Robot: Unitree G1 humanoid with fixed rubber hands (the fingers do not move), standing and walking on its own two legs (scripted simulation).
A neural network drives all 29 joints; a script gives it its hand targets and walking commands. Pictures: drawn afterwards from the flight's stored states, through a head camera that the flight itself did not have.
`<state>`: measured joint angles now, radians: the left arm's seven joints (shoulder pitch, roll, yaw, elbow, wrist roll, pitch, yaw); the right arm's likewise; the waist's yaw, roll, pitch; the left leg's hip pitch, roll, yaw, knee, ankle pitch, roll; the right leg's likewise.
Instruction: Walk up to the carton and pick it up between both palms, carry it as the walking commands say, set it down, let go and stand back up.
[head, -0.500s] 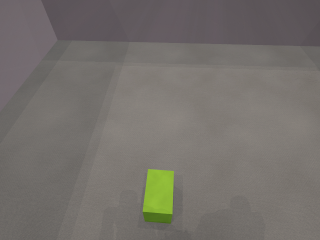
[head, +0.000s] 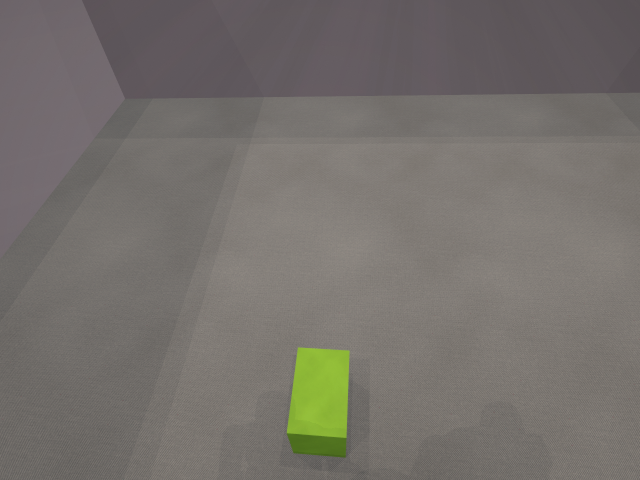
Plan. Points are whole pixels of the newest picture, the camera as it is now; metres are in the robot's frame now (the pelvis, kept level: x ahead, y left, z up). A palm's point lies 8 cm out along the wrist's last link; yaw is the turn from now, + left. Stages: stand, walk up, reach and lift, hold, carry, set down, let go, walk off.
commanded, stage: stand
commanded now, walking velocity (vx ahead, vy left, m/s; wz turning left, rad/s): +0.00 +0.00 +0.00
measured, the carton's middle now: (321, 401) +0.46 +0.05 -0.68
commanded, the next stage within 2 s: reach and lift in 0.38 s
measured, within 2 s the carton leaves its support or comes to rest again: neither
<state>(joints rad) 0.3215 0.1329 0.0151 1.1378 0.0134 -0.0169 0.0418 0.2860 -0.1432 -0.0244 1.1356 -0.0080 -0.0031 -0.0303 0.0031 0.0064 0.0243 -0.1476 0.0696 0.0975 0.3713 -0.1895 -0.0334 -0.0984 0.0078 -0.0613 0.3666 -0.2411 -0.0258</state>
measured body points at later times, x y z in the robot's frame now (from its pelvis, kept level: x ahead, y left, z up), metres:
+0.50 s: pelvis -0.01 +0.01 -0.02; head +0.03 +0.01 +0.43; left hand +0.12 +0.24 -0.16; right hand +0.11 -0.23 -0.16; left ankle +0.01 +0.13 -0.75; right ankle -0.02 -0.10 -0.75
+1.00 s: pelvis -0.04 +0.02 -0.06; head +0.09 +0.02 +0.37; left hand +0.17 +0.22 -0.19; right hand +0.16 -0.18 -0.18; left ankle +0.01 +0.14 -0.75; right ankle -0.02 -0.10 -0.75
